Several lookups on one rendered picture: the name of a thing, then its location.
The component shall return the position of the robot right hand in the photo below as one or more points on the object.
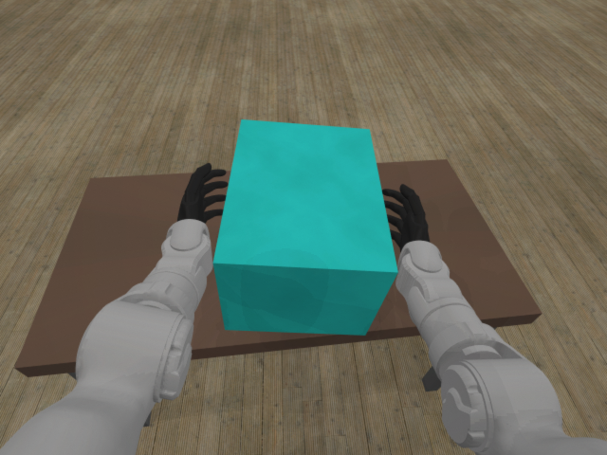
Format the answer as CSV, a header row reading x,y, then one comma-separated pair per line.
x,y
413,226

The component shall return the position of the robot right upper arm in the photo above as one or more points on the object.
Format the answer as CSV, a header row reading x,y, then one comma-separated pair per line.
x,y
507,407

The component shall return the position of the left robot forearm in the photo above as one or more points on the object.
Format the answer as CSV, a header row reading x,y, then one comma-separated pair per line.
x,y
178,281

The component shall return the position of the robot left upper arm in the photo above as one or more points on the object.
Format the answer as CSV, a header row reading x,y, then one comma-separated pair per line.
x,y
136,356

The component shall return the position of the right robot forearm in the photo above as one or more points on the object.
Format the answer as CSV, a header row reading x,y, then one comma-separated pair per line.
x,y
443,317

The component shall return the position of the table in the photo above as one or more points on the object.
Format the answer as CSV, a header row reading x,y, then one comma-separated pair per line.
x,y
115,242

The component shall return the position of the robot left hand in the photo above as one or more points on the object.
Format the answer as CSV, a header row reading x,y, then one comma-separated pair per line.
x,y
193,202

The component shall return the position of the carton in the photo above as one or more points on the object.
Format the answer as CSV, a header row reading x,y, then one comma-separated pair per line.
x,y
304,244

